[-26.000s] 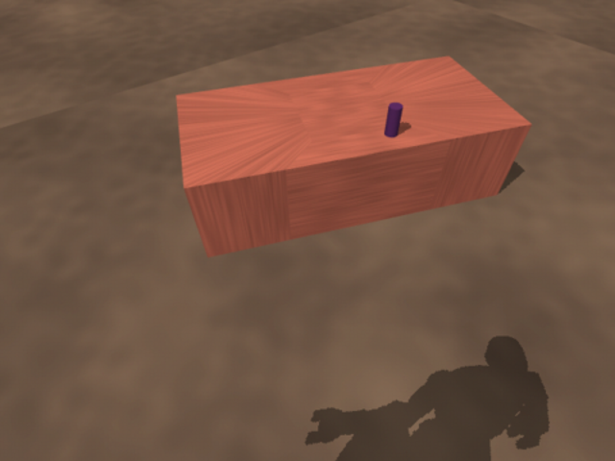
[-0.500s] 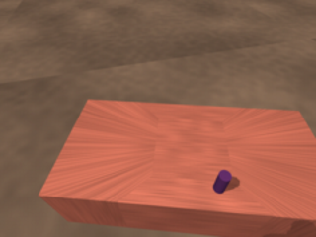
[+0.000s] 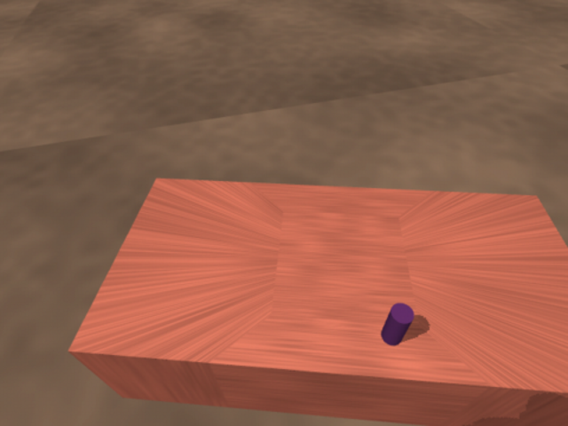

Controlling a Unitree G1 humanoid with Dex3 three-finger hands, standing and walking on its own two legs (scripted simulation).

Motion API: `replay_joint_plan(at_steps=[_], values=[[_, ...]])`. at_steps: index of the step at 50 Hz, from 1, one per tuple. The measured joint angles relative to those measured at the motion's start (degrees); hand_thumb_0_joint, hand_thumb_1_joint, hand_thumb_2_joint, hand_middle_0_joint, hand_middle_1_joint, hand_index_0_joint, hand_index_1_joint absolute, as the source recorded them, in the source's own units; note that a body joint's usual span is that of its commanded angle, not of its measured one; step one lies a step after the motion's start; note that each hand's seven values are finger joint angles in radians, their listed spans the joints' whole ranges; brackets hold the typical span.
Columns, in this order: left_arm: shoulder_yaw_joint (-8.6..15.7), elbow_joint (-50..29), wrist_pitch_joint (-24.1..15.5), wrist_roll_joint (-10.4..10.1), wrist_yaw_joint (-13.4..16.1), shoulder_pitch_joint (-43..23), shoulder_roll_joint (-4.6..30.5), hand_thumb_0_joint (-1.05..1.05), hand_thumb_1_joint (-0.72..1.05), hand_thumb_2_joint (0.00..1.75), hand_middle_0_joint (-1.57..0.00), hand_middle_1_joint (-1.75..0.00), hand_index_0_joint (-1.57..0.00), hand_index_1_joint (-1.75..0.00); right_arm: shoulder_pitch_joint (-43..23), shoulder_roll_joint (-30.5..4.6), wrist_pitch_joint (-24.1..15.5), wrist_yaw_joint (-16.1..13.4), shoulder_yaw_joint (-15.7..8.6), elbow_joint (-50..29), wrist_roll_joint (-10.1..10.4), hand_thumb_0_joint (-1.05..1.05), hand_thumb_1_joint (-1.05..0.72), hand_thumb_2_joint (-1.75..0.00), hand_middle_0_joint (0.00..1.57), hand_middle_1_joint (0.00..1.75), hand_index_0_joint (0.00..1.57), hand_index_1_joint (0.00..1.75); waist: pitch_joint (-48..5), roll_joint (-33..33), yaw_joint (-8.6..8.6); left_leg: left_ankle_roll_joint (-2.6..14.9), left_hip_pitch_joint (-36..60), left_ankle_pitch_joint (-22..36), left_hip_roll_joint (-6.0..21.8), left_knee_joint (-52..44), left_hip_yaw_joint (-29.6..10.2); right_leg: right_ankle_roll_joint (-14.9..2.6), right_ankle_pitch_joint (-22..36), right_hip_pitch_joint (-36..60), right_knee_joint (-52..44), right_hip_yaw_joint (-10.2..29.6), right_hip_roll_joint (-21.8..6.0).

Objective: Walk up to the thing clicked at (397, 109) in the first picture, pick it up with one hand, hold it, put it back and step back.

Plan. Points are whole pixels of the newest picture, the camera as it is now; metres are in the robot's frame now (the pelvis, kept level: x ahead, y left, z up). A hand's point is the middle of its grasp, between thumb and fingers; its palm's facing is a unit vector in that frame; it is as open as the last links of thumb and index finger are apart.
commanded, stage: stand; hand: right
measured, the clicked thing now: (396, 325) +0.44 -0.24 -0.33
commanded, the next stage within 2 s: none
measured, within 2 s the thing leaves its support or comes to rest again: neither
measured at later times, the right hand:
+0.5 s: hand out of the picture +0.06 -0.25 -0.16, palm faces -0.03 +0.94 -0.35, open 7.4 cm
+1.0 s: hand out of the picture +0.08 -0.25 -0.16, palm faces -0.03 +0.94 -0.35, open 7.4 cm
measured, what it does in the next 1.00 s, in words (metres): stands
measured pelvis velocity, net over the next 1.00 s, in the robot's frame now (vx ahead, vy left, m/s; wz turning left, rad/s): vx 0.01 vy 0.00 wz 0.00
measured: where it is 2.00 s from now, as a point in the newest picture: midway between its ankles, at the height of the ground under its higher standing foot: outside the picture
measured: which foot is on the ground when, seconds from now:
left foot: down 0.00-1.00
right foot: down 0.00-1.00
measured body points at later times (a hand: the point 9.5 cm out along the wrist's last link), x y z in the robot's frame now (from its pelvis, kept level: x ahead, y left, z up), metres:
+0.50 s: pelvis +0.01 +0.00 +0.00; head +0.01 +0.00 +0.45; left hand +0.08 +0.30 -0.13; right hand +0.06 -0.30 -0.13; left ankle -0.03 +0.15 -0.75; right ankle +0.04 -0.12 -0.75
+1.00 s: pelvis +0.01 +0.00 +0.00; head +0.01 +0.00 +0.45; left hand +0.08 +0.30 -0.13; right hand +0.08 -0.30 -0.13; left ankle -0.03 +0.15 -0.75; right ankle +0.04 -0.12 -0.75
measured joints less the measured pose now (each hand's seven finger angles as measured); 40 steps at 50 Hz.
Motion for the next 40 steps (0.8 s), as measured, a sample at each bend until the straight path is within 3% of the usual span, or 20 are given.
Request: replay_joint_plan(at_steps=[5,11,40], values=[[0.05,-0.14,-0.14,-0.01,-0.05,0.04,0.10,0.00,0.91,0.90,-0.20,-0.30,-0.21,-0.30,0.13,-0.06,-0.04,0.12,-0.14,-0.06,-0.02,0.00,-0.81,-0.88,0.21,0.29,0.20,0.30,0.00,0.03,-0.03,-0.07,-0.18,0.02,0.06,0.04,-0.09,-0.07,0.01,-0.13,0.01,-0.09,0.05],[0.01,-0.25,-0.24,0.00,-0.09,0.29,0.15,0.00,0.91,0.90,-0.20,-0.30,-0.21,-0.30,0.33,-0.13,-0.01,0.25,-0.23,0.00,0.01,0.00,-0.88,-0.89,0.21,0.29,0.20,0.30,0.13,0.02,-0.03,-0.10,-0.31,-0.05,0.13,0.09,-0.15,-0.09,-0.02,-0.19,-0.06,-0.15,0.12],[-0.19,-0.46,-0.33,-0.14,-0.09,0.15,0.15,0.00,0.91,0.90,-0.20,-0.30,-0.21,-0.30,-0.78,0.07,-0.23,0.17,-0.06,-0.11,0.19,0.00,-0.91,-0.90,0.21,0.29,0.20,0.30,0.29,-0.13,0.05,0.09,0.40,-0.36,-0.17,-0.56,-0.04,0.16,-0.77,0.10,0.18,-0.04,-0.20]])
